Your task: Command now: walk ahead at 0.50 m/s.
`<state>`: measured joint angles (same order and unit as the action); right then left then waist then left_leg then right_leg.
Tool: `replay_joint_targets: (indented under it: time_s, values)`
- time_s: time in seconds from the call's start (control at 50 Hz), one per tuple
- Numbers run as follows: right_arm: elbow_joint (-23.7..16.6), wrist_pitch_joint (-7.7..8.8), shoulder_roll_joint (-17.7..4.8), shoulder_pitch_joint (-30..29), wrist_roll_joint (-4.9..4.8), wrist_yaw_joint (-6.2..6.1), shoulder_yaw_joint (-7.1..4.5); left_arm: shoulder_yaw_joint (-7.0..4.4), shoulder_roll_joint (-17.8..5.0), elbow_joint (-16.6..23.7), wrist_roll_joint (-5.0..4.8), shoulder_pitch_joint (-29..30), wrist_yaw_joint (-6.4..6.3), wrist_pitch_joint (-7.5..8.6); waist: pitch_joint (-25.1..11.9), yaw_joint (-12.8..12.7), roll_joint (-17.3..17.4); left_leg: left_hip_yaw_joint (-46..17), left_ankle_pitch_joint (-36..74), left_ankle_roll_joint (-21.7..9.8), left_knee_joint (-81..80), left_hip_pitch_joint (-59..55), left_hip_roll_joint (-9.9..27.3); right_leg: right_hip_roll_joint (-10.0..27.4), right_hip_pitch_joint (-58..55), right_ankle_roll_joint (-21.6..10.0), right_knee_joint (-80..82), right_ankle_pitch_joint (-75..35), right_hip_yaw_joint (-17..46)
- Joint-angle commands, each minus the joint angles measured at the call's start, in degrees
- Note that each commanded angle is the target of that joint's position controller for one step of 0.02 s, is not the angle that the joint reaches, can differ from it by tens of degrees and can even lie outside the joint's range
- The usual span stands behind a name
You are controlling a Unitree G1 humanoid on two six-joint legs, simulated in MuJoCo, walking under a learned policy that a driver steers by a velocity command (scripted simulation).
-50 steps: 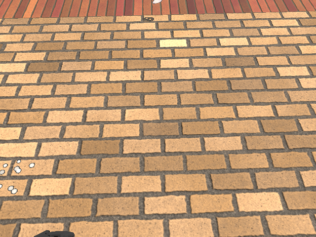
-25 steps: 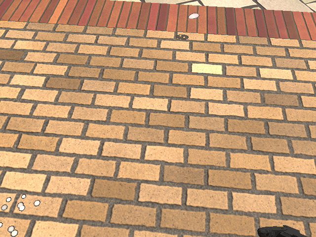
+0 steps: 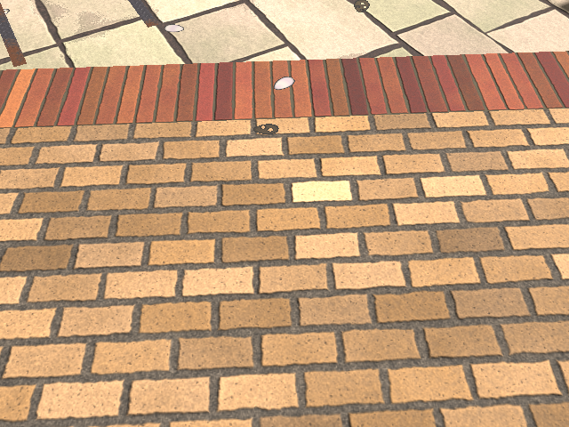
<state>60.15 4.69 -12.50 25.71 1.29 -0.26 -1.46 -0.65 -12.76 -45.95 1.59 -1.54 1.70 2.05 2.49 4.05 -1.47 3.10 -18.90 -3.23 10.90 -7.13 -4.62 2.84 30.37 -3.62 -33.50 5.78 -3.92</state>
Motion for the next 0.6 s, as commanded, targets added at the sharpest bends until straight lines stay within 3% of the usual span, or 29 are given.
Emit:
replay_joint_targets:
  time_s: [0.02, 0.04, 0.06, 0.08, 0.1, 0.12, 0.14, 0.18, 0.2, 0.26, 0.34, 0.4, 0.46, 0.52, 0.56, 0.58, 0.6]
  values:
    - [-1.1, 0.05, -9.9, -0.5, 0.06, -0.56, -1.94, -2.38, -6.7, 0.0, 0.22, -9.4, -1.03, 1.62, -2.9, -7.8, 4.6, -4.0, 53.4, -5.4, 15.8, 1.9, 15.5, -4.3, -13.2, -3.2, 5.5, 3.2, -2.0]
    - [-1.5, 0.06, -9.1, -0.8, -0.21, -0.50, -1.59, -3.39, -9.0, -3.5, 1.06, -19.7, -1.68, 2.25, -8.8, -11.6, 2.7, -2.1, 46.4, -4.3, 28.0, 9.3, 12.9, -1.7, -27.7, -5.2, 6.6, 2.3, 0.9]
    - [-3.9, 0.22, -4.6, 1.8, -1.77, -0.12, -0.43, -5.01, -15.0, -4.6, 2.38, -27.7, -2.30, 2.51, -16.6, -12.4, -6.6, 1.5, 22.1, -1.9, 48.4, 26.5, 6.5, 14.3, -44.4, -9.9, 8.6, 9.2, 22.3]
    - [-3.2, 0.29, -5.4, 4.8, -1.60, 0.08, -1.18, -5.45, -16.3, -5.2, 0.72, -27.1, -1.68, 1.65, -20.3, -10.2, -12.6, -3.2, -11.1, -1.5, 61.5, 38.3, -1.2, 21.7, -48.5, -14.8, 16.9, 7.7, 43.5]
    - [-3.6, 0.00, -8.2, 0.7, -0.44, -0.04, -2.07, -4.95, -13.4, -4.3, -0.81, -20.6, -1.42, 1.28, -11.5, -7.8, -5.2, -7.4, -7.3, -2.2, 64.5, 42.6, 3.3, 19.4, -41.2, -13.5, 17.5, 10.7, 36.3]
    - [-4.5, 0.27, -7.3, -3.2, -0.26, 0.33, -1.89, -3.93, -9.2, -3.5, -1.03, -15.8, -1.22, 1.53, -5.1, -6.7, -1.4, -6.8, -2.5, -2.2, 62.3, 42.9, 5.6, 17.2, -33.0, -12.4, 19.3, 9.3, 28.8]
    - [-4.7, 0.17, -5.7, -4.7, -0.41, 0.54, -1.72, -3.24, -6.6, -3.6, -0.73, -13.5, -1.14, 1.91, -1.7, -5.0, -0.2, -6.3, 0.5, -2.2, 58.4, 40.9, 7.8, 14.2, -27.2, -10.2, 21.6, 6.3, 23.2]
    - [-4.3, -1.28, -4.1, -4.0, 0.90, 1.14, -1.47, -2.52, -4.5, -5.2, -0.70, -13.6, -1.35, 2.76, -0.5, -2.7, -2.1, -5.7, 2.8, -1.0, 54.1, 36.2, 9.2, 10.5, -21.5, -8.0, 23.7, -0.4, 16.2]
    - [-4.3, -1.78, -3.6, -4.0, 1.03, 1.46, -1.45, -2.56, -4.7, -6.1, -0.72, -15.3, -1.34, 3.29, -0.9, -2.5, -2.2, -5.0, 3.5, -0.5, 53.6, 35.5, 9.0, 10.1, -21.1, -8.2, 24.0, -4.3, 14.9]
    - [-6.1, -2.52, -3.4, -9.2, 0.95, 1.96, -1.45, -2.95, -6.4, -8.1, -1.10, -18.9, -1.34, 4.03, 0.5, -2.5, -1.6, -3.4, 8.2, 0.9, 49.0, 40.4, 10.2, 9.1, -22.2, -8.6, 26.1, -7.5, 11.2]
    - [-9.5, -2.45, -2.9, -19.3, 0.54, 2.21, -0.96, -2.52, -5.6, -9.9, -1.20, -22.5, -1.42, 3.82, 2.7, -4.6, -1.7, -1.1, 15.8, 2.4, 37.0, 43.9, 10.5, 7.0, -24.3, -7.6, 27.0, -11.3, 7.6]
    - [-11.2, -2.21, -2.1, -24.8, 0.17, 2.22, -0.32, -2.46, -6.0, -11.1, -1.06, -25.3, -1.67, 3.83, 3.0, -6.2, -2.1, 0.6, 19.3, 2.1, 28.6, 41.8, 9.0, 6.9, -26.6, -7.2, 26.5, -14.6, 6.2]
    - [-12.7, -1.98, -2.7, -28.5, 0.14, 1.98, -0.30, -2.43, -6.1, -12.6, -0.59, -27.8, -2.10, 3.51, 3.6, -7.3, -2.3, 1.1, 18.1, 0.9, 24.4, 42.1, 8.1, 8.8, -32.1, -7.5, 24.8, -18.1, 6.3]
    - [-13.3, -1.34, -3.8, -27.8, 0.14, 1.70, -0.77, -2.68, -6.9, -13.3, -0.10, -27.0, -2.68, 3.12, 3.2, -5.8, -2.5, 1.2, 12.4, -1.4, 21.0, 38.9, 6.6, 10.5, -36.4, -6.9, 20.4, -27.3, 6.0]
    - [-10.4, -0.63, -5.1, -18.4, 0.27, 1.01, -1.74, -2.88, -7.6, -13.3, -0.05, -25.3, -2.75, 2.88, -1.5, -1.6, -2.5, 2.6, 9.5, -3.6, 17.3, 26.5, 3.1, 9.4, -36.1, -5.5, 9.0, -40.5, 4.4]
    - [-7.1, -0.01, -6.8, -8.6, 0.89, 0.43, -2.62, -2.65, -7.2, -13.1, -0.35, -24.6, -2.62, 2.77, -6.8, 2.3, -0.6, 1.8, 11.7, -5.4, 14.7, 13.5, 3.6, 7.0, -31.0, -4.2, -2.3, -37.2, 2.3]
    - [-5.4, 0.37, -11.8, 1.1, 2.38, -0.36, -4.05, -1.73, -4.4, -10.8, -1.61, -25.2, -2.24, 2.97, -14.4, 4.7, 5.8, -14.0, 6.5, -9.5, 14.0, -3.3, 17.0, 3.3, -16.1, -2.4, -20.2, -18.3, -0.3]
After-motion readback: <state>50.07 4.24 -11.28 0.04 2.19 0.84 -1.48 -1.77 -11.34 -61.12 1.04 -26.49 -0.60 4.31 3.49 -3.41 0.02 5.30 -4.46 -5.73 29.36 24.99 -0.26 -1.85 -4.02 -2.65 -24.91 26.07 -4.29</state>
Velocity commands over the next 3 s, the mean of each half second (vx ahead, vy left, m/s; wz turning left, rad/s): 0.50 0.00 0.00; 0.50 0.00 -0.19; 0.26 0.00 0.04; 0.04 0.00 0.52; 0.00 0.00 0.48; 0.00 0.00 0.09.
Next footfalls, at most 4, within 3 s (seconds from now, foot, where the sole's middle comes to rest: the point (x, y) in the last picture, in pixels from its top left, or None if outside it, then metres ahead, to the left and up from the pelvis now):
0.04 right None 0.19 -0.10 -0.77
0.58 left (248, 422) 0.48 0.08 -0.77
1.14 right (322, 312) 0.75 -0.11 -0.77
1.66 left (250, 303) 0.79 0.07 -0.77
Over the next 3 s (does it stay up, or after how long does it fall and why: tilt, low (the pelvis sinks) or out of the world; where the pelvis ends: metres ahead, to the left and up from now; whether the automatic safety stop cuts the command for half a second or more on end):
stays up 0.69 -0.04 0.01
